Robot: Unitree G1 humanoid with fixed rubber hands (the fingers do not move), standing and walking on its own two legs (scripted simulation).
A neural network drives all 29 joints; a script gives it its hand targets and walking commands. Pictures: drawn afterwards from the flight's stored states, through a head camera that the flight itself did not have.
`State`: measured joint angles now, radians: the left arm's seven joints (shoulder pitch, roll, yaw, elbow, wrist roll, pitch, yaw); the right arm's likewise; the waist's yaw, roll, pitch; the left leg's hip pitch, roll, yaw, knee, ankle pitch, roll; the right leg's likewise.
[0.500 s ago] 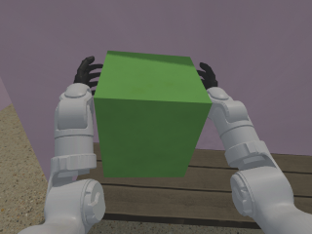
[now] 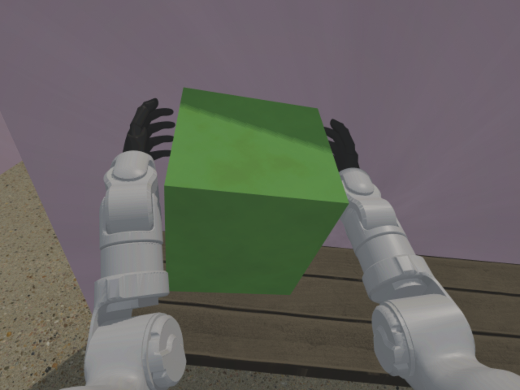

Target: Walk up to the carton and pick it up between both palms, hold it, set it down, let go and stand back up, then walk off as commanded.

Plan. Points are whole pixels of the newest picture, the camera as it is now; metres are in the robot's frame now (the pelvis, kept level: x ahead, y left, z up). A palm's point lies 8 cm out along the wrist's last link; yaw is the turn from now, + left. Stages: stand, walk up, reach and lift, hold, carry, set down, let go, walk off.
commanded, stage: set down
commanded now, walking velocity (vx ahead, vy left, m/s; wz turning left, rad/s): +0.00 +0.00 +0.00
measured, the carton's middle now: (241, 200) +0.37 +0.01 +0.17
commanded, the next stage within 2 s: none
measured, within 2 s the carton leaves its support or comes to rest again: neither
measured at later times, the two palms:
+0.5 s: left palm (157, 168) +0.36 +0.14 +0.23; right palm (352, 183) +0.37 -0.16 +0.20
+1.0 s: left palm (172, 184) +0.37 +0.12 +0.20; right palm (356, 192) +0.39 -0.18 +0.17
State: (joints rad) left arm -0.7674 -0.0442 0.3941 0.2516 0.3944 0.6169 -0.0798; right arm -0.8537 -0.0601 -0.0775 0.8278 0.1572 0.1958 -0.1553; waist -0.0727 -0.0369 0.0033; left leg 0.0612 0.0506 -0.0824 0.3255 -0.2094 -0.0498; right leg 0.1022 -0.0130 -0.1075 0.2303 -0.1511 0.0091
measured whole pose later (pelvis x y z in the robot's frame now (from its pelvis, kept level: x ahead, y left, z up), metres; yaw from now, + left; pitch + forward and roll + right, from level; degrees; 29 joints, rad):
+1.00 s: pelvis -0.01 -0.01 +0.00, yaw -2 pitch -7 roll -1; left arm -0.68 -0.14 0.33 0.24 0.38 0.53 0.07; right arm -0.83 -0.11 -0.13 0.94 0.08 0.03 -0.03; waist -0.02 -0.02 0.04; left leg 0.00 0.07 -0.05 0.30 -0.19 -0.07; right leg -0.01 0.01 -0.08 0.28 -0.15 -0.01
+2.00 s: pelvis +0.00 -0.03 +0.00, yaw -4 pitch +5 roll +0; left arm -0.67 -0.21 0.41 0.41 0.36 0.32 0.15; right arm -0.93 -0.16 -0.23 1.17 -0.06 -0.11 0.06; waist 0.09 0.01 -0.04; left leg -0.21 0.10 -0.03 0.26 -0.14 -0.09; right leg -0.25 0.04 -0.06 0.27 -0.12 -0.04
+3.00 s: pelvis -0.01 -0.03 +0.00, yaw -6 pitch +11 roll +0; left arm -0.67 -0.24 0.50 0.58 0.39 0.10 0.16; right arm -0.93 -0.15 -0.38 1.24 -0.21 -0.21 0.09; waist 0.12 0.01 -0.07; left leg -0.32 0.11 0.00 0.26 -0.12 -0.08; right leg -0.38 0.04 -0.04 0.28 -0.09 -0.04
